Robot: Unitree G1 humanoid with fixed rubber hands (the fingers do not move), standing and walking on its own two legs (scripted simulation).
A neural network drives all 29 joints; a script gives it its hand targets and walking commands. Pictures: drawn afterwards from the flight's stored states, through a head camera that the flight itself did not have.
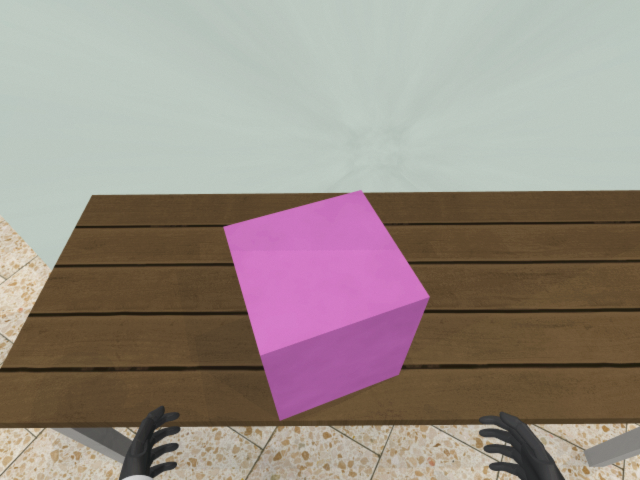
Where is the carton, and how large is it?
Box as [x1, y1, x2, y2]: [223, 190, 429, 420]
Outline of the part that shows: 361,190 223,227 259,353 280,420 398,374 429,297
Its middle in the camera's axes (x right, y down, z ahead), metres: +0.00 +0.10 +0.60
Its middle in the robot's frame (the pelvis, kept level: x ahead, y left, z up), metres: +0.37 +0.03 -0.06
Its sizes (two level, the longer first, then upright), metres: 0.210 0.200 0.250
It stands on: a table, 0.59 m high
